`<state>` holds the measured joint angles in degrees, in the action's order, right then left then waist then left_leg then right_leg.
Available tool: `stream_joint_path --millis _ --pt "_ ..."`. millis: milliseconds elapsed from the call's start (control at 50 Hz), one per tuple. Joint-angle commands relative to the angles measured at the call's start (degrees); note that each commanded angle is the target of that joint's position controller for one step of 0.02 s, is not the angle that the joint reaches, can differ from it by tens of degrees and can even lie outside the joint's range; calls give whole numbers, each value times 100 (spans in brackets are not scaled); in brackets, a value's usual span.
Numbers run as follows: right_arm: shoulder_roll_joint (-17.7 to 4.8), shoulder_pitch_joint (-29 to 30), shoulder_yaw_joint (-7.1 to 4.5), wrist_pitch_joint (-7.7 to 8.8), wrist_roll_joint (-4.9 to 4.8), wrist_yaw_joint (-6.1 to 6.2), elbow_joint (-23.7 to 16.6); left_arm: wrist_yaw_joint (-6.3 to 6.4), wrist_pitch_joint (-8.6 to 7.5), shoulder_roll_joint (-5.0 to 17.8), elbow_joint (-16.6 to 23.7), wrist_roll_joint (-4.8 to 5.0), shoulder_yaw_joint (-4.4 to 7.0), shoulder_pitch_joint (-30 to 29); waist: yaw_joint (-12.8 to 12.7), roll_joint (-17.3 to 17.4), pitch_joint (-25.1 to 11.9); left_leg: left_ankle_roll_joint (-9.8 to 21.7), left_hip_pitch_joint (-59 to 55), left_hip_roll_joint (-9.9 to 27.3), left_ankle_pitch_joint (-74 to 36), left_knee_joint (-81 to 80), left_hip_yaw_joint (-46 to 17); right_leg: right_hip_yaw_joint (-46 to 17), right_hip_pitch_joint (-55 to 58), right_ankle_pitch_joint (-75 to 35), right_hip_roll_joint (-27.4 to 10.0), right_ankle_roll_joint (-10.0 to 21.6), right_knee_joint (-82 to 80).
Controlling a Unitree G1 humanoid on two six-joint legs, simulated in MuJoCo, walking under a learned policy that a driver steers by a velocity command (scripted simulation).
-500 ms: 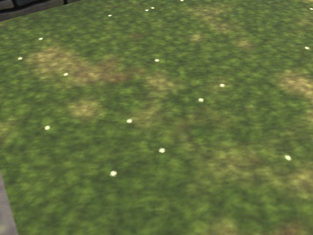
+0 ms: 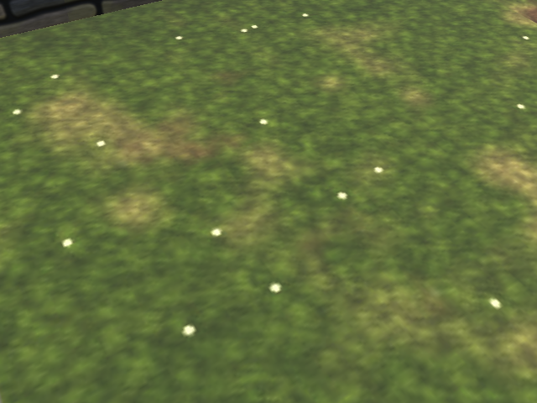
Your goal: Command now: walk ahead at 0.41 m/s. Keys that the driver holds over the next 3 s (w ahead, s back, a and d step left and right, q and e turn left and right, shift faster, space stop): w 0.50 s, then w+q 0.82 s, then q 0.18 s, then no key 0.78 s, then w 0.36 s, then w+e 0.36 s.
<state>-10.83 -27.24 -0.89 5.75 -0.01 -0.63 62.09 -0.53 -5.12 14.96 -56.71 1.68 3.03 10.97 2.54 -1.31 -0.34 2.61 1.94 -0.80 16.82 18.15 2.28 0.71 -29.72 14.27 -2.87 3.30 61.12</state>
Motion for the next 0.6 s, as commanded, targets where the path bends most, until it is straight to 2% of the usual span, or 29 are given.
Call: stream_joint_path --millis 20,80,120,180,220,240,260,280,300,320,340,360,380,400,420,440,460,520,600 --pt "-653 -442 -65 -52 34 85 -144 -88 -57 84 496 -35 9 -801 94 677 628 676 -673 1280 -2219 -980 -1062 52 -1530 -551 -222 -140 -694" --pt "-889 -383 -101 -90 37 181 -245 -110 -45 -70 836 -20 -96 -1629 204 650 825 674 -36 1145 -2038 -1253 -730 255 -925 -1207 -5 -272 -2056" --pt "-990 -511 -146 -76 -5 202 -206 -144 -38 13 965 5 -113 -1918 231 751 927 720 70 1233 -1957 -1392 -663 320 -605 -1459 85 -253 -2515" --pt "-1009 -499 -212 -82 -85 207 -155 -205 -62 194 1145 27 -91 -2113 80 745 987 648 -387 1480 -2417 -1241 -578 167 -484 -1495 81 -37 -2975" --pt "-1126 -337 -275 -129 -66 205 -206 -222 -92 434 1117 15 16 -1768 -232 838 602 532 -773 1574 -4043 -639 -457 242 124 -1254 271 160 -3059" --pt "-1182 -248 -305 -178 -40 203 -239 -201 -90 609 984 18 116 -1237 -532 947 195 455 -835 1543 -5116 25 -360 348 831 -1115 448 281 -3000" --pt "-1139 -158 -291 -235 -4 197 -295 -159 -67 830 681 41 260 -271 -993 930 -379 311 -574 1328 -5617 1125 -200 421 2015 -1121 586 445 -3047" --pt "-1042 -79 -229 -244 56 182 -435 -100 -26 1113 427 -1 370 782 -1395 646 -1058 159 683 1113 -4368 2697 -156 -446 3778 -819 -158 751 -2900" --pt "-152 -791 1 -137 32 104 -524 -91 3 1563 273 -123 460 1443 -981 -952 -2067 -242 2825 -62 -433 5091 -181 -3461 5634 811 -1751 1767 -3579" --pt "-412 -519 -47 58 -108 65 -477 -117 -7 1088 247 -105 307 1236 -1070 -945 -2017 -104 3470 -189 1453 6011 -1077 -4665 5385 1225 -1884 1752 -4547" --pt "-830 95 -182 168 -294 54 -732 -124 -48 811 311 -65 213 592 -867 -815 -935 22 3994 148 1132 6253 -975 -3732 4495 983 -1680 1420 -4666" --pt "-932 473 -205 218 -310 93 -823 -138 -90 604 437 -67 146 34 -651 -293 -420 78 3788 488 551 5995 -836 -2840 3495 217 -1475 1227 -4788" --pt "-923 624 -262 205 -235 149 -831 -172 -131 437 471 -128 99 -270 -445 -23 -160 72 3484 704 172 5645 -738 -2209 2709 -426 -1257 1089 -4913" --pt "-840 511 -297 125 -177 177 -813 -192 -165 277 446 -186 48 -396 -223 -97 -89 70 3073 883 -45 5374 -762 -1707 2205 -720 -1018 985 -5069" --pt "-694 388 -295 40 -160 182 -798 -207 -173 224 387 -197 28 -386 -111 -235 -73 55 2826 938 -107 5189 -743 -1477 1908 -789 -914 985 -5202" --pt "-590 360 -291 -25 -142 188 -810 -193 -187 265 314 -178 31 -282 -63 -260 0 25 2758 976 -103 5021 -683 -1305 1694 -895 -867 1038 -5327" --pt "-588 475 -302 -73 -124 194 -879 -162 -199 343 241 -166 38 -176 -37 -270 126 -26 2836 1014 -179 4815 -631 -1153 1529 -966 -844 1081 -5445" --pt "-703 1265 -335 -105 -59 199 -1201 -11 -191 630 124 -188 84 138 -156 -156 398 -227 3543 1095 -990 3870 -579 -924 1658 -1061 -879 1125 -5659" --pt "-583 2071 -261 -66 -94 78 -1426 94 -167 768 63 -173 94 470 -434 -97 425 -196 3451 873 -2228 2378 -364 -253 1983 -1380 -745 846 -5692"
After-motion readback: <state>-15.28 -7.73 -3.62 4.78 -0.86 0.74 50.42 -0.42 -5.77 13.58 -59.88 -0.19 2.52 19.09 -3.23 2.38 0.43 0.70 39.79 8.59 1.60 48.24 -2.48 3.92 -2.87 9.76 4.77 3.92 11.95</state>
